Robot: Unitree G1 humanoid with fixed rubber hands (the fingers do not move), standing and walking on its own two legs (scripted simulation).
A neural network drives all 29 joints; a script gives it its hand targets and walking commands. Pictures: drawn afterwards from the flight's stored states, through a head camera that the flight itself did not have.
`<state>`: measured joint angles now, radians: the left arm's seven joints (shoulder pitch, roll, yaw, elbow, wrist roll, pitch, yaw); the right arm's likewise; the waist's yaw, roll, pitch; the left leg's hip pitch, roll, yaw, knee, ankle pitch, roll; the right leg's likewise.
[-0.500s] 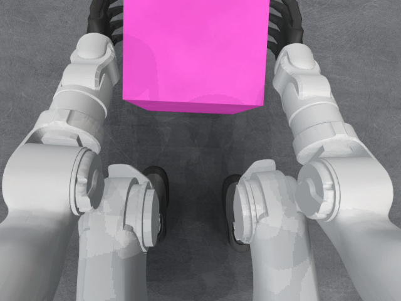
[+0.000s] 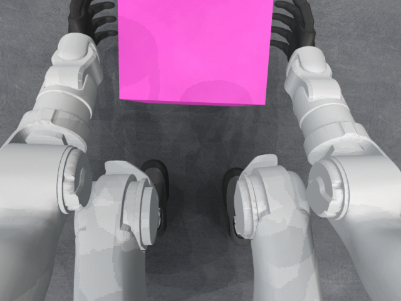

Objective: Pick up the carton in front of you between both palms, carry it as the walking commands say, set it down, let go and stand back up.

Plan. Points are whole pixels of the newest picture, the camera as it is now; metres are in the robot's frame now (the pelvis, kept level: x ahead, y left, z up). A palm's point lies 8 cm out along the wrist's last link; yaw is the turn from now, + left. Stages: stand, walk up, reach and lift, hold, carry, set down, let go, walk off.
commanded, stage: set down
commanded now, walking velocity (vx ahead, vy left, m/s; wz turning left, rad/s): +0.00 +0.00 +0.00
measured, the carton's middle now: (193, 49) +0.51 +0.02 -0.23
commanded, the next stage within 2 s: let go in 1.20 s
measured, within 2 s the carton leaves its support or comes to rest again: neither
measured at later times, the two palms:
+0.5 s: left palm (27, 2) +0.52 +0.20 -0.06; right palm (361, 17) +0.51 -0.18 -0.05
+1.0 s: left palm out of the picture +0.52 +0.21 +0.09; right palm out of the picture +0.51 -0.19 +0.10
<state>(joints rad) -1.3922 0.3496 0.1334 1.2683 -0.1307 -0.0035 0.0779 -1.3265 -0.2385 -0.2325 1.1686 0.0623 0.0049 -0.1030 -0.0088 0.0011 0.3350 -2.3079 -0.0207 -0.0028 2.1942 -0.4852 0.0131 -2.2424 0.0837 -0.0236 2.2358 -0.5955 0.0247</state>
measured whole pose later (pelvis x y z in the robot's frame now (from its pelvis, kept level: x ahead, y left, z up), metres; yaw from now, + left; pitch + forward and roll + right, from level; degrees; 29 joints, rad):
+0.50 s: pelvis +0.02 -0.01 +0.07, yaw +1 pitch +42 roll -1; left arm -1.11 0.33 0.16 0.93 -0.13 0.08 0.06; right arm -1.06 -0.22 -0.20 0.85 0.14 0.08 -0.13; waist -0.02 0.00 0.05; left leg -2.19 -0.03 -0.02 1.98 -0.52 0.00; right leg -2.13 0.08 -0.02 2.01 -0.61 0.00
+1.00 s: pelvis +0.04 +0.00 +0.20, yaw +1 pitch +46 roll -2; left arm -0.97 0.28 0.22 0.80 -0.04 0.13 0.01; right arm -0.91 -0.21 -0.26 0.75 0.08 0.12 -0.05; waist -0.02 0.01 -0.11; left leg -1.89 -0.04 -0.02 1.52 -0.43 0.01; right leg -1.84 0.07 0.01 1.54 -0.51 0.01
